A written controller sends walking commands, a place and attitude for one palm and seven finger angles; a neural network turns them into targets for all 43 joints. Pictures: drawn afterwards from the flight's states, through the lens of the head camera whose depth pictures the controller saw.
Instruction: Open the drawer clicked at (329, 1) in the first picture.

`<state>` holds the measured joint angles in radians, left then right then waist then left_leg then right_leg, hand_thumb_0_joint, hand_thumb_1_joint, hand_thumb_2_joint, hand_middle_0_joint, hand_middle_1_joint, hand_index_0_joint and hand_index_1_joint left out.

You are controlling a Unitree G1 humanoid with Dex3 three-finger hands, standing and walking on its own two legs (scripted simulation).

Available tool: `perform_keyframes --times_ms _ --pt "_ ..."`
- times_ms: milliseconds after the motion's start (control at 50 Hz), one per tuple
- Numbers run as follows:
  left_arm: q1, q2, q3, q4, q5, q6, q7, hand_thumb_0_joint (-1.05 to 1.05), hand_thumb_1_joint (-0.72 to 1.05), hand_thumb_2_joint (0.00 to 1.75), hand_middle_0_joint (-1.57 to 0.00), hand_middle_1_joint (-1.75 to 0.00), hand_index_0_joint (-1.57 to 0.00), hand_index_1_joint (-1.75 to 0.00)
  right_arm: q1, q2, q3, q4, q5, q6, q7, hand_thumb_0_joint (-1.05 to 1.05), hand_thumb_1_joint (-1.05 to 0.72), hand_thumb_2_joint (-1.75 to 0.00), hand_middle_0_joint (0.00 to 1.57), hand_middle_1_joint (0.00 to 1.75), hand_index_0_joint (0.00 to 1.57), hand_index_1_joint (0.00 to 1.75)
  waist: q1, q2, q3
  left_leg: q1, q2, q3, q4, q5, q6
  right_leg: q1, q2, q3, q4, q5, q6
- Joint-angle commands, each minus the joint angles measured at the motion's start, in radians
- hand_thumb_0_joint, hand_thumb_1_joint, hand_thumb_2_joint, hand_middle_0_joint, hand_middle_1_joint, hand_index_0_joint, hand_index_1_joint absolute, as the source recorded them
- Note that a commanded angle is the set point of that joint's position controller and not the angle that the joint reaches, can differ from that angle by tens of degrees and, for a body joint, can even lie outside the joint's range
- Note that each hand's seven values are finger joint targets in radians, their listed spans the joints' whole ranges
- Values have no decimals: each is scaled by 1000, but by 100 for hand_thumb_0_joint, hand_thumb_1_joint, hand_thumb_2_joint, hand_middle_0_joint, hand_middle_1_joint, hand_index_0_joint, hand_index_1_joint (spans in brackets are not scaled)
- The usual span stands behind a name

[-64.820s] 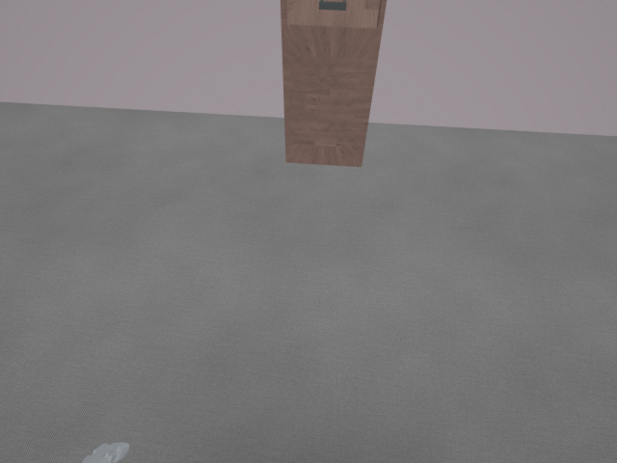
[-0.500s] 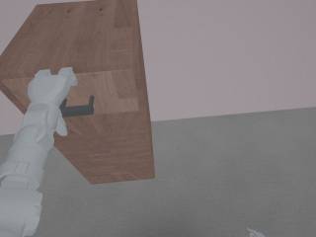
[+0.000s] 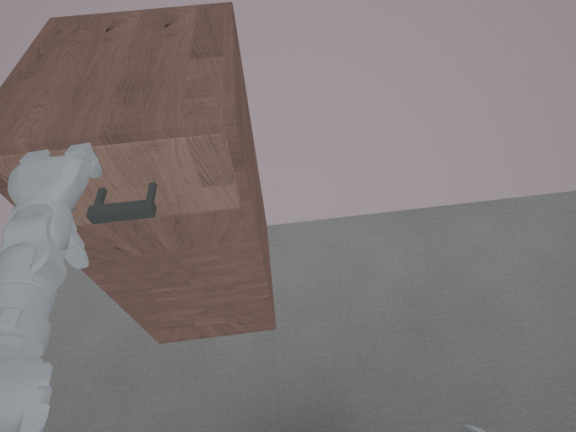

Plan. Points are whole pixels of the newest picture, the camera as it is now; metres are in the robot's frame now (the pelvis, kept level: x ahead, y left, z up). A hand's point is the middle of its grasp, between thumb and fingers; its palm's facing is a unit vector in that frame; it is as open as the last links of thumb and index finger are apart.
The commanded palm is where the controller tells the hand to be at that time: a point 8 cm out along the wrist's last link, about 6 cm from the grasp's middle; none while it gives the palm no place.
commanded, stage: re-aim the fingers above the handle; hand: left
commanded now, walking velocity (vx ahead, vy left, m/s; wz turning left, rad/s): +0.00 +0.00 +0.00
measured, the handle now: (124, 201) +0.46 +0.31 +0.03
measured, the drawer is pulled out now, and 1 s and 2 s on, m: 0.00 0.00 0.00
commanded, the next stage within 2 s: lower the fingers behind the handle in 1.24 s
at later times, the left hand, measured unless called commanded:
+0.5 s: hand (93, 194) +0.42 +0.31 +0.10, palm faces -0.01 -0.01 -1.00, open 13.5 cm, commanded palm +0.38 +0.33 +0.15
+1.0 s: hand (105, 190) +0.43 +0.29 +0.10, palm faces +0.07 -0.01 -1.00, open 13.5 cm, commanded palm +0.39 +0.33 +0.15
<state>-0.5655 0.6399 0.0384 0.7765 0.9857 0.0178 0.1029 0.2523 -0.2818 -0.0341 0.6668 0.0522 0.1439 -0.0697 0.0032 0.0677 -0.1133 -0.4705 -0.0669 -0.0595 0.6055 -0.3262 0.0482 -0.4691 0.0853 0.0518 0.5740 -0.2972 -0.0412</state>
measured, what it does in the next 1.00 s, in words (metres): stands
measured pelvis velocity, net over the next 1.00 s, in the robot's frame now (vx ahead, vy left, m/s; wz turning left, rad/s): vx -0.01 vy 0.02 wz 0.00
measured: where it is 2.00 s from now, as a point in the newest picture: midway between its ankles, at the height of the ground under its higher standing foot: outside the picture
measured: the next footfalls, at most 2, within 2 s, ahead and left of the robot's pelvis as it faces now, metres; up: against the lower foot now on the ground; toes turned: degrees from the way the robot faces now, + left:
none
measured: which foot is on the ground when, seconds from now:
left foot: down 0.00-1.00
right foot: down 0.00-1.00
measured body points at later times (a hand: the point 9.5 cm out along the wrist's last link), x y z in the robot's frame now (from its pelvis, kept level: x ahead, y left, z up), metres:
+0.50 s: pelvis +0.00 +0.01 +0.00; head +0.05 -0.01 +0.45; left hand +0.41 +0.31 +0.15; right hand +0.10 -0.23 -0.14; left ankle -0.03 +0.09 -0.73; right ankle -0.02 -0.10 -0.73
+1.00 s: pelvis -0.01 +0.02 +0.00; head +0.04 +0.01 +0.44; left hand +0.42 +0.29 +0.15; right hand +0.09 -0.24 -0.14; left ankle -0.03 +0.09 -0.73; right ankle -0.02 -0.10 -0.73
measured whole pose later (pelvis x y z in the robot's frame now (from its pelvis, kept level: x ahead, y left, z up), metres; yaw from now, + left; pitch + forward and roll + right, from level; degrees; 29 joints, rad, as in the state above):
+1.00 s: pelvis -0.01 +0.02 +0.00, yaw +0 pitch +12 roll -1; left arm -0.66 0.56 0.00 0.78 1.01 -0.09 0.19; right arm 0.24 -0.26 -0.01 0.68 0.04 0.16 -0.05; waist 0.00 0.06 -0.11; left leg -0.52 -0.09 -0.05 0.65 -0.33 0.07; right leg -0.52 0.07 0.06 0.61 -0.31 -0.02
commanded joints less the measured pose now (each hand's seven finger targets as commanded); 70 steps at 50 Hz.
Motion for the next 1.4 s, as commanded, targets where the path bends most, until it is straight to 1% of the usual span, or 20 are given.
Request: perform_keyframes --times_ms 0,40,120,180,260,300,360,420,520,560,660,740,820,900,960,1000,1120,1200,1300,1380 --pt "-358 153 -26 -286 -43 -68 -69 0 -50 30 -30 -120 -30 -120 -4 -140 -54 -129 -1 -32 -25 0 -90 -90 20 30 20 30 -55 -92 -295 169 19 49 -19 364 19 209 -49 -13 -56 406 15" --pt "-432 138 -40 -381 -46 -127 -78 0 -50 30 -30 -120 -30 -120 -4 -124 -52 -129 -10 -34 -30 0 -90 -90 20 30 20 30 -58 -19 -297 217 15 30 -11 397 16 159 -46 -21 -49 370 7" --pt "-517 278 108 -366 -5 -199 10 0 -50 30 -30 -120 -30 -120 9 -112 -48 -99 -17 -35 -32 0 -90 -90 20 30 20 30 -28 60 -287 195 17 6 1 398 -9 89 -36 -36 -11 277 -14" --pt "-524 419 245 -310 22 -176 112 0 -50 30 -30 -120 -30 -120 -9 -102 -36 -93 -26 -38 -27 0 -90 -90 20 30 20 30 25 83 -320 115 11 8 -9 374 -24 133 -34 -36 15 261 -23" --pt "-411 387 232 -197 21 -66 162 0 -50 30 -30 -120 -30 -120 -34 -97 -29 -96 -29 -31 -9 0 -90 -90 20 30 20 30 66 53 -408 97 10 39 -12 458 -39 243 -35 -35 28 373 -20" --pt "-334 330 166 -101 15 -3 117 0 -50 30 -30 -120 -30 -120 -25 -108 -27 -103 -20 -16 -3 0 -90 -90 20 30 20 30 47 -21 -363 67 20 51 -22 435 -33 251 -40 -36 13 394 -8" --pt "-335 389 204 -82 -1 11 74 0 -50 30 -30 -120 -30 -120 -39 -120 -20 -111 -12 7 -15 0 -90 -90 20 30 20 30 52 -141 -338 23 19 55 -56 364 -16 314 -47 -21 -20 369 3" --pt "-327 365 167 -61 8 8 43 0 -50 30 -30 -120 -30 -120 -45 -121 -15 -118 -5 13 -25 0 -90 -90 20 30 20 30 44 -150 -270 7 18 61 -77 310 -9 303 -54 -20 -41 337 7" --pt "-306 329 132 -94 25 -70 -17 0 -50 30 -30 -120 -30 -120 -7 -130 -31 -132 -6 1 -35 0 -90 -90 20 30 20 30 20 -90 -275 62 22 59 -63 321 3 256 -49 -19 -47 334 3" --pt "-376 258 68 -161 22 -120 -35 0 -50 30 -30 -120 -30 -120 11 -133 -43 -133 -7 -10 -34 0 -90 -90 20 30 20 30 -23 -31 -261 115 28 52 -45 341 7 184 -44 -24 -53 313 -1" --pt "-555 190 13 -393 -17 -247 -15 0 -50 30 -30 -120 -30 -120 59 -118 -72 -112 -19 -35 -31 0 -90 -90 20 30 20 30 -72 88 -342 278 36 5 18 457 -13 35 -30 -37 -24 257 -7" --pt "-580 251 89 -377 -16 -251 72 0 -50 30 -30 -120 -30 -120 73 -125 -77 -79 -21 -44 -21 0 -90 -90 20 30 20 30 -53 126 -360 302 44 -33 29 476 -53 -48 -19 -62 13 196 -18" --pt "-498 347 189 -200 6 -137 153 0 -50 30 -30 -120 -30 -120 47 -124 -53 -67 -24 -36 -1 0 -90 -90 20 30 20 30 10 67 -325 152 29 -11 1 406 -53 46 -18 -68 26 206 -27" --pt "-457 314 125 -82 31 -8 130 0 -50 30 -30 -120 -30 -120 17 -127 -34 -89 -17 -15 10 0 -90 -90 20 30 20 30 25 4 -323 88 30 19 -25 398 -45 142 -26 -62 13 259 -21" --pt "-462 370 151 -23 43 26 100 0 -50 30 -30 -120 -30 -120 -1 -134 -23 -96 -14 3 -4 0 -90 -90 20 30 20 30 25 -92 -301 34 27 33 -54 312 -20 210 -35 -42 -21 237 -10" --pt "-423 340 123 10 42 32 73 0 -50 30 -30 -120 -30 -120 -7 -127 -17 -108 -6 5 -10 0 -90 -90 20 30 20 30 27 -103 -265 19 26 39 -71 269 -13 219 -40 -38 -35 217 -7" --pt "-423 336 113 8 31 -47 10 0 -50 30 -30 -120 -30 -120 1 -130 -15 -132 -1 -6 -35 0 -90 -90 20 30 20 30 3 -131 -213 7 26 47 -79 198 2 203 -48 -24 -63 188 4" --pt "-479 302 83 -89 60 -135 5 0 -50 30 -30 -120 -30 -120 38 -126 -36 -138 -10 -31 -39 0 -90 -90 20 30 20 30 -24 -26 -282 77 26 45 -38 240 11 151 -42 -17 -45 209 -2" --pt "-528 254 74 -301 9 -239 31 0 -50 30 -30 -120 -30 -120 71 -117 -69 -119 -17 -47 -32 0 -90 -90 20 30 20 30 -46 95 -394 219 26 26 27 400 0 88 -31 -17 -10 288 -7" --pt "-496 274 113 -210 0 -208 85 0 -50 30 -30 -120 -30 -120 84 -128 -67 -78 -15 -45 -19 0 -90 -90 20 30 20 30 -43 34 -313 153 29 10 24 387 -13 39 -25 -42 5 253 -11"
